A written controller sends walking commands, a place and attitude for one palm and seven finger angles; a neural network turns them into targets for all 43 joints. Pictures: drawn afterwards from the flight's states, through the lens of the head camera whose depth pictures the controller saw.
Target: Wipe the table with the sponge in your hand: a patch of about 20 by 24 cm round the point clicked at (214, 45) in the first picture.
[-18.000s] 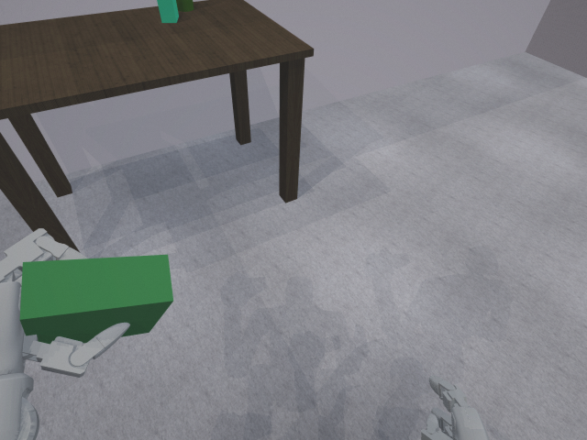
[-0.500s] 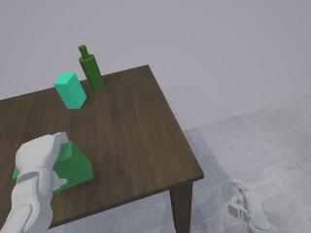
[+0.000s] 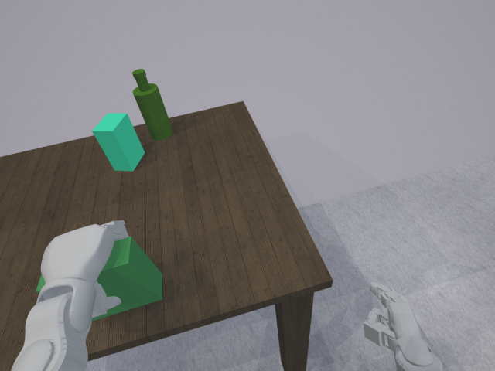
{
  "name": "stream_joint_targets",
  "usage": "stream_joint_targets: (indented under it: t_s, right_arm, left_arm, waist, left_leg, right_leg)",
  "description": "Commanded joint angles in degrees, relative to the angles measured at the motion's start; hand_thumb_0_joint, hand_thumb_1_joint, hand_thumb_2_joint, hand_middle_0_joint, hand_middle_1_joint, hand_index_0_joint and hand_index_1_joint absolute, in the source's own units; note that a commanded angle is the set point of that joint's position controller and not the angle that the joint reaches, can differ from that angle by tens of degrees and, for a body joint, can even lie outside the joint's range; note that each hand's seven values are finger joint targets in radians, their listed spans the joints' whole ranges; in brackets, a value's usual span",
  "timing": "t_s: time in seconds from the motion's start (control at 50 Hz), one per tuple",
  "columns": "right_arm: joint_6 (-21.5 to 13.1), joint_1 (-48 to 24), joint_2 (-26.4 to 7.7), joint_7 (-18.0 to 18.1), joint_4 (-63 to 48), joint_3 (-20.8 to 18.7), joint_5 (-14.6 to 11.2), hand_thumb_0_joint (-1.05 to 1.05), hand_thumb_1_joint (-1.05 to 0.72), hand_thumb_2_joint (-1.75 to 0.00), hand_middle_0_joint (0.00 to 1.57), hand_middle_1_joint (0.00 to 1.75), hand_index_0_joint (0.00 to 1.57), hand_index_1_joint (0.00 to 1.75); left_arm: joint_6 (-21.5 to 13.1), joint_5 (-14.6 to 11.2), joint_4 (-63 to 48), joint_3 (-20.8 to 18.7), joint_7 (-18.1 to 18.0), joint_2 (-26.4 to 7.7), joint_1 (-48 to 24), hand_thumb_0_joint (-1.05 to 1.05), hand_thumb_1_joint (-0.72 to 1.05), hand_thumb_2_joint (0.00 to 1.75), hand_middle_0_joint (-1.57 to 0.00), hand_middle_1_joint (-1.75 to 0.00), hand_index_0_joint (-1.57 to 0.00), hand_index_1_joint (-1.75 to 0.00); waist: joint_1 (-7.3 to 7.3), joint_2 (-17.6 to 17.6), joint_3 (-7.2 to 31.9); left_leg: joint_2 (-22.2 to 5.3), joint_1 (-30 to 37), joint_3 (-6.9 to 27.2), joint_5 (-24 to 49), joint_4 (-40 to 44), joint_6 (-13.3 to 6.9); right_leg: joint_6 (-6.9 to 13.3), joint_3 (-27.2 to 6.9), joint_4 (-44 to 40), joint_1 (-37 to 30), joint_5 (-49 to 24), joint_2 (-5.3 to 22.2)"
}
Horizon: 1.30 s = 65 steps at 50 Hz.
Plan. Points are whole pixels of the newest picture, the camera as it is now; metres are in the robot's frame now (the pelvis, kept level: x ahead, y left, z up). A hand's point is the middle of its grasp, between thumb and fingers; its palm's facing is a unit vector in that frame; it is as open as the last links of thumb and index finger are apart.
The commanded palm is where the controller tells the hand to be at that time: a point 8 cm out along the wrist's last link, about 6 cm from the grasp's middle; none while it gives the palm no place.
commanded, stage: move the sponge above the wiping area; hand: left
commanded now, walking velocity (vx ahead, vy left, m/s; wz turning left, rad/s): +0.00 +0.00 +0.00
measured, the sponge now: (113, 287) +0.21 +0.26 +0.05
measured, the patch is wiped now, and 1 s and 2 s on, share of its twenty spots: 0.00 0.00 0.00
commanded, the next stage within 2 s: none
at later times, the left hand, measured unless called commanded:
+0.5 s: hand (114, 259) +0.23 +0.25 +0.10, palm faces +0.01 -0.09 -1.00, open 9.2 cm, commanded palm +0.20 +0.26 +0.17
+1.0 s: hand (97, 254) +0.23 +0.26 +0.12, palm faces +0.12 -0.04 -0.99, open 9.2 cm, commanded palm +0.19 +0.26 +0.17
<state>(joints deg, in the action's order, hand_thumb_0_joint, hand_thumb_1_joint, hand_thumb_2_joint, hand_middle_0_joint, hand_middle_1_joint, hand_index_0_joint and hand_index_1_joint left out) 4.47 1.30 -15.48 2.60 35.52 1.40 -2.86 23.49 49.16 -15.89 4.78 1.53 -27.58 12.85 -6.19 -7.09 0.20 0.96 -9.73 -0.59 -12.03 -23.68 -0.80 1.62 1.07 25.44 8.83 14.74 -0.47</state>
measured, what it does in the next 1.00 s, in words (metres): stands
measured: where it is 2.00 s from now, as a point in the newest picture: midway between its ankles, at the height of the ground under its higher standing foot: outside the picture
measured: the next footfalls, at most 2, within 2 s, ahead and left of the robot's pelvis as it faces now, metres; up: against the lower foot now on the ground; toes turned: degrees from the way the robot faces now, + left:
none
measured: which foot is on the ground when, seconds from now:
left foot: down 0.00-1.00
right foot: down 0.00-1.00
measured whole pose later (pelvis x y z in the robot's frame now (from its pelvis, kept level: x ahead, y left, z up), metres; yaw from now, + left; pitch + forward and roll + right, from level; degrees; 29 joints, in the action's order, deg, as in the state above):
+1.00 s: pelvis +0.00 -0.01 +0.00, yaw +0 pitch -3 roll +0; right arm 4.9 1.3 -14.0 3.1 36.2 1.6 -2.6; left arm 19.9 51.4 -16.7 4.2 -3.0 -30.5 10.4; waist -7.8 -6.0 -0.2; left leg -0.1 -8.5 -0.4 -12.7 -24.2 0.0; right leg 2.5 1.0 24.7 7.2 14.6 -1.6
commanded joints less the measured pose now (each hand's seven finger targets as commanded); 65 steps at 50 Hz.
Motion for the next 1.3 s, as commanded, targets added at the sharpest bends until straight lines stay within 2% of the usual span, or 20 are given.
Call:
stream_joint_targets:
  t_s: [0.0, 0.08, 0.1, 0.16, 0.2, 0.3, 0.38, 0.4, 0.48, 0.5, 0.6, 0.66, 0.74, 0.78, 0.86, 0.98, 1.08, 1.14, 1.2, 1.28]
  right_arm:
    - [-3.3, -11.1, -4.3, 0.3, -11.1, -1.6, 1.3, 0.0, -0.9, -0.9, 0.2, 0.3, 0.2, 0.3]
    - [-2.7, -12.5, -4.6, 0.2, -9.8, -1.7, 0.8, 0.0, -0.9, -0.9, 0.2, 0.3, 0.2, 0.3]
    - [-2.5, -11.6, -4.2, 0.2, -9.7, -1.7, 0.6, 0.0, -0.9, -0.9, 0.2, 0.3, 0.2, 0.3]
    - [-2.3, -12.8, -4.9, 0.3, -9.1, -2.0, -0.1, 0.0, -0.9, -0.9, 0.2, 0.3, 0.2, 0.3]
    - [-2.5, -14.2, -4.8, 0.4, -9.2, -1.3, -0.5, 0.0, -0.9, -0.9, 0.2, 0.3, 0.2, 0.3]
    - [-3.1, -13.7, -5.0, 0.8, -10.5, -0.7, -0.3, 0.0, -0.9, -0.9, 0.2, 0.3, 0.2, 0.3]
    - [-2.8, -14.2, -4.9, 0.8, -10.3, -0.8, 0.9, 0.0, -0.9, -0.9, 0.2, 0.3, 0.2, 0.3]
    - [-3.0, -12.8, -4.2, 0.8, -10.5, -0.8, 1.0, 0.0, -0.9, -0.9, 0.2, 0.3, 0.2, 0.3]
    - [-2.5, -13.5, -4.5, 0.0, -9.5, -1.3, 0.8, 0.0, -0.9, -0.9, 0.2, 0.3, 0.2, 0.3]
    - [-2.4, -13.1, -3.9, -0.4, -9.9, -1.2, 0.6, 0.0, -0.9, -0.9, 0.2, 0.3, 0.2, 0.3]
    - [-1.8, -14.3, -5.1, -1.2, -10.3, -1.5, -0.5, 0.0, -0.9, -0.9, 0.2, 0.3, 0.2, 0.3]
    - [-1.4, -14.0, -5.7, -0.9, -10.6, -1.5, -0.6, 0.0, -0.9, -0.9, 0.2, 0.3, 0.2, 0.3]
    - [-2.0, -12.5, -5.3, 0.0, -11.3, -1.2, 0.3, 0.0, -0.9, -0.9, 0.2, 0.3, 0.2, 0.3]
    - [-2.9, -13.3, -4.7, 0.7, -11.4, -1.0, 0.7, 0.0, -0.9, -0.9, 0.2, 0.3, 0.2, 0.3]
    - [-3.3, -9.3, -4.7, 1.5, -9.7, -2.1, 1.4, 0.0, -0.9, -0.9, 0.2, 0.3, 0.2, 0.3]
    - [-2.4, -14.9, -5.0, 0.3, -8.9, -1.5, -0.3, 0.0, -0.9, -0.9, 0.2, 0.3, 0.2, 0.3]
    - [-2.0, -16.2, -5.4, 0.0, -10.7, -0.8, -1.0, 0.0, -0.9, -0.9, 0.2, 0.3, 0.2, 0.3]
    - [-2.0, -13.1, -5.6, 0.2, -11.1, -0.9, -0.3, 0.0, -0.9, -0.9, 0.2, 0.3, 0.2, 0.3]
    - [-2.9, -11.9, -4.7, 0.9, -12.0, -0.9, 0.8, 0.0, -0.9, -0.9, 0.2, 0.3, 0.2, 0.3]
    - [-3.6, -10.9, -4.6, 1.7, -10.0, -1.5, 1.2, 0.0, -0.9, -0.9, 0.2, 0.3, 0.2, 0.3]
  left_arm:
    - [-3.7, 4.9, -18.5, -11.0, -4.1, -15.4, -11.6, 0.0, 0.1, 1.3, -1.2, -1.6, -1.2, -1.6]
    - [-3.0, 5.4, -13.7, -15.1, -7.7, -17.9, -12.8, 0.0, 0.1, 1.3, -1.2, -1.6, -1.2, -1.6]
    - [-2.5, 5.0, -12.6, -11.4, -7.8, -13.8, -15.1, 0.0, 0.1, 1.3, -1.2, -1.6, -1.2, -1.6]
    - [-0.2, 2.3, -9.4, -10.7, -7.4, -13.2, -13.2, 0.0, 0.1, 1.3, -1.2, -1.6, -1.2, -1.6]
    - [1.7, 0.8, -7.9, -5.8, -5.4, -8.7, -14.5, 0.0, 0.1, 1.3, -1.2, -1.6, -1.2, -1.6]
    - [1.7, 2.4, -9.8, -1.5, -1.1, -8.1, -17.3, 0.0, 0.1, 1.3, -1.2, -1.6, -1.2, -1.6]
    - [-1.4, 6.1, -13.4, -9.7, -2.5, -17.0, -20.8, 0.0, 0.1, 1.3, -1.2, -1.6, -1.2, -1.6]
    - [-2.2, 6.3, -13.3, -8.7, -3.3, -15.0, -20.1, 0.0, 0.1, 1.3, -1.2, -1.6, -1.2, -1.6]
    - [-2.3, 5.5, -11.9, -15.2, -6.8, -18.6, -15.6, 0.0, 0.1, 1.3, -1.2, -1.6, -1.2, -1.6]
    - [-1.5, 4.5, -11.7, -11.1, -6.9, -13.4, -15.7, 0.0, 0.1, 1.3, -1.2, -1.6, -1.2, -1.6]
    - [3.8, 0.2, -9.2, -7.3, -4.7, -8.4, -8.2, 0.0, 0.1, 1.3, -1.2, -1.6, -1.2, -1.6]
    - [4.4, 0.4, -11.6, -6.4, -1.9, -9.9, -6.4, 0.0, 0.1, 1.3, -1.2, -1.6, -1.2, -1.6]
    - [0.9, 3.0, -15.9, -5.6, -0.8, -12.1, -11.9, 0.0, 0.1, 1.3, -1.2, -1.6, -1.2, -1.6]
    - [-2.1, 4.9, -19.6, -8.8, -2.3, -16.1, -18.2, 0.0, 0.1, 1.3, -1.2, -1.6, -1.2, -1.6]
    - [-5.8, 6.2, -15.2, -12.5, -6.5, -17.2, -16.3, 0.0, 0.1, 1.3, -1.2, -1.6, -1.2, -1.6]
    - [0.9, 1.4, -6.8, -13.9, -7.2, -15.3, -11.3, 0.0, 0.1, 1.3, -1.2, -1.6, -1.2, -1.6]
    - [4.7, -1.0, -8.4, -7.1, -1.4, -10.0, -6.7, 0.0, 0.1, 1.3, -1.2, -1.6, -1.2, -1.6]
    - [2.5, 0.7, -11.5, -5.6, 0.7, -11.3, -10.0, 0.0, 0.1, 1.3, -1.2, -1.6, -1.2, -1.6]
    - [-2.4, 3.7, -18.9, -9.9, -0.6, -16.4, -13.7, 0.0, 0.1, 1.3, -1.2, -1.6, -1.2, -1.6]
    - [-6.8, 5.3, -15.9, -15.9, -5.8, -20.4, -16.4, 0.0, 0.1, 1.3, -1.2, -1.6, -1.2, -1.6]
  waist:
    - [-1.33, 5.0, 13.8]
    - [-2.24, 1.5, 8.6]
    - [-1.13, 1.0, 9.1]
    - [-1.47, 2.3, 8.4]
    - [-0.28, 3.0, 6.7]
    - [0.17, 5.3, 9.3]
    - [-1.68, 3.9, 13.5]
    - [-1.61, 3.9, 14.9]
    - [-3.18, 1.4, 12.3]
    - [-2.39, 1.4, 12.3]
    - [-1.61, 4.6, 8.6]
    - [-0.76, 6.8, 9.0]
    - [0.04, 6.2, 10.0]
    - [-0.25, 4.3, 10.5]
    - [-1.31, 2.3, 11.9]
    - [-2.42, 2.0, 7.4]
    - [-0.96, 6.4, 6.8]
    - [0.14, 7.4, 9.1]
    - [-0.66, 5.6, 14.0]
    - [-1.46, 1.6, 10.1]
  left_leg:
    - [0.4, 5.1, 2.9, 15.8, 0.2, -2.1]
    - [0.2, 4.3, 4.2, 13.0, 1.3, -1.2]
    - [-0.1, 4.1, 3.2, 12.9, 1.4, -1.1]
    - [0.1, 3.8, 3.4, 12.0, 2.0, -0.9]
    - [0.2, 2.9, 3.1, 9.6, 3.0, -1.2]
    - [0.7, 3.3, 3.2, 8.4, 3.3, -2.1]
    - [0.6, 5.3, 4.3, 10.9, 2.9, -1.9]
    - [0.7, 5.2, 3.4, 12.4, 2.3, -2.0]
    - [0.6, 5.0, 4.4, 14.7, 2.2, -1.1]
    - [0.3, 4.7, 3.3, 15.4, 2.0, -1.1]
    - [0.2, 2.3, 2.8, 13.5, 2.2, -1.2]
    - [0.6, 2.0, 3.3, 13.4, 1.6, -1.7]
    - [0.7, 3.8, 3.1, 12.1, 0.8, -2.5]
    - [0.6, 6.0, 3.7, 11.0, 0.6, -2.4]
    - [0.2, 6.8, 3.5, 13.8, 0.0, -1.5]
    - [0.9, 2.9, 3.6, 12.3, 1.8, -0.9]
    - [1.0, 1.6, 3.2, 11.4, 1.6, -1.6]
    - [0.9, 1.8, 3.0, 10.7, 1.1, -2.3]
    - [1.0, 4.8, 2.6, 12.7, -0.4, -2.8]
    - [0.7, 6.0, 3.9, 11.1, 0.2, -1.8]
  right_leg:
    - [2.5, -4.7, -3.1, -4.1, -14.0, -0.2]
    - [4.0, -7.6, -4.9, -1.5, -8.9, -1.3]
    - [3.5, -5.2, -4.6, -1.4, -8.7, -0.8]
    - [2.8, -5.0, -5.1, -1.8, -9.0, -0.3]
    - [2.4, -3.5, -5.5, -1.0, -7.0, -0.2]
    - [2.0, -3.2, -5.3, -2.1, -6.2, -0.2]
    - [3.2, -6.2, -4.9, -4.6, -7.6, -1.1]
    - [2.9, -4.1, -4.2, -5.5, -8.8, -0.6]
    - [4.2, -7.4, -4.6, -5.1, -11.2, -1.4]
    - [3.5, -4.8, -4.3, -4.9, -12.2, -0.7]
    - [2.3, -3.8, -4.3, -4.0, -13.1, -0.1]
    - [1.8, -4.7, -3.8, -4.1, -14.8, 0.3]
    - [1.7, -4.6, -4.5, -2.6, -11.6, 0.2]
    - [2.7, -7.1, -5.4, -1.2, -8.7, -0.9]
    - [3.5, -6.7, -5.1, -2.0, -10.3, -0.9]
    - [3.3, -7.3, -5.3, -3.2, -11.1, -0.5]
    - [1.9, -6.2, -4.6, -3.0, -12.8, 0.0]
    - [1.2, -4.6, -4.3, -3.2, -12.3, 0.5]
    - [1.8, -5.2, -3.8, -4.2, -12.4, 0.3]
    - [3.6, -8.0, -6.0, -1.1, -7.9, -1.2]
